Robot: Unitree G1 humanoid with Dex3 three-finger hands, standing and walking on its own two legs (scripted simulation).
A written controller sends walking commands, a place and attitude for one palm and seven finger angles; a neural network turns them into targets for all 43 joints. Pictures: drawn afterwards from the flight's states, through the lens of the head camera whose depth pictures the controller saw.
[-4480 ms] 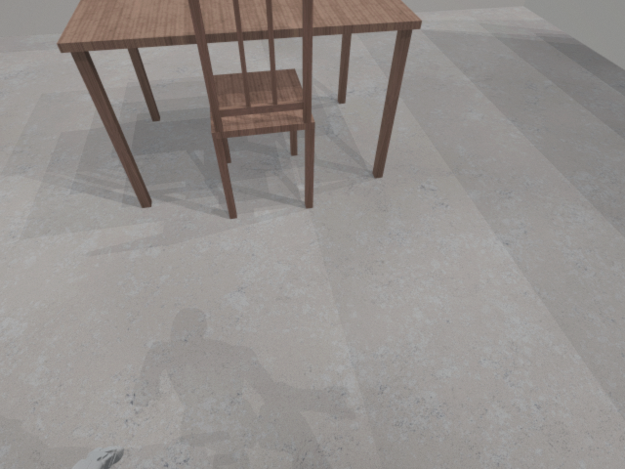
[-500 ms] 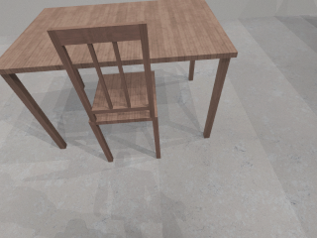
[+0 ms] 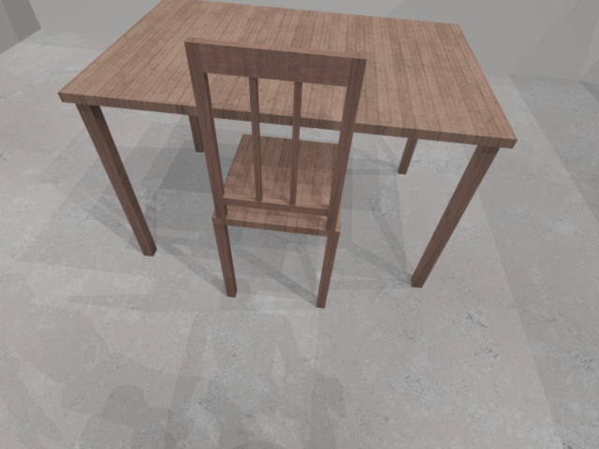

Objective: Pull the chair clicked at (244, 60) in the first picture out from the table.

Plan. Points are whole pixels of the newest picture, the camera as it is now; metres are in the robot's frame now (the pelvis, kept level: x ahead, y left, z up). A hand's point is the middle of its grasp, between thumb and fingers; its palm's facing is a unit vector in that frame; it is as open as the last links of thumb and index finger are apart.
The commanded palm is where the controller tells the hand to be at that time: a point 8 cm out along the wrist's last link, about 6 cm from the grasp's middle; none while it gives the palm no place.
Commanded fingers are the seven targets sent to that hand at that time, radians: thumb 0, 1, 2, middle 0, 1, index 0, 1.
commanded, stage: take the last steps up to it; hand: left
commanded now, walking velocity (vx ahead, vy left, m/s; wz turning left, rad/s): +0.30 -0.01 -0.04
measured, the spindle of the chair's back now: (256, 146) +0.76 +0.18 -0.05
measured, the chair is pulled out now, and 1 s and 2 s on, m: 0.00 0.00 0.00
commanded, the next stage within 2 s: come to a stop and stand still in 0.76 s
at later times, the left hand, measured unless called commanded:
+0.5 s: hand (228, 390) +0.24 +0.14 -0.16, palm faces +0.03 -0.97 -0.22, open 7.3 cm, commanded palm none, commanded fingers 0.00 0.90 0.90 -0.20 -0.30 -0.20 -0.30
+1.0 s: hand (217, 396) +0.23 +0.16 -0.18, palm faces +0.08 -0.99 -0.15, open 7.4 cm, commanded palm none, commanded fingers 0.00 0.90 0.90 -0.20 -0.30 -0.20 -0.30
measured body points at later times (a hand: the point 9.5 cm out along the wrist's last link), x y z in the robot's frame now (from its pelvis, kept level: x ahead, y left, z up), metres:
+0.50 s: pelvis +0.15 -0.04 +0.00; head +0.17 -0.07 +0.45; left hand +0.23 +0.19 -0.14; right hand +0.10 -0.26 -0.17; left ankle +0.08 +0.10 -0.65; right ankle +0.20 -0.11 -0.74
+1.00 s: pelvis +0.28 +0.00 +0.00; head +0.30 +0.01 +0.45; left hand +0.23 +0.21 -0.17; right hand +0.37 -0.22 -0.14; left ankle +0.30 +0.09 -0.74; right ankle +0.23 -0.11 -0.71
